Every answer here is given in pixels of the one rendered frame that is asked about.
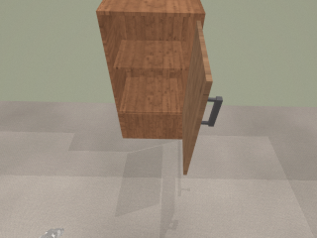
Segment handle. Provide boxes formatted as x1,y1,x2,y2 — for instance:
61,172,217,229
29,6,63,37
201,96,223,127

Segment cupboard door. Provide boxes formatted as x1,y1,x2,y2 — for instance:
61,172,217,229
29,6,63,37
182,20,213,176

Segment robot left hand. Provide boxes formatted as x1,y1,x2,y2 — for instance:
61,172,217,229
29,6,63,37
40,228,64,238

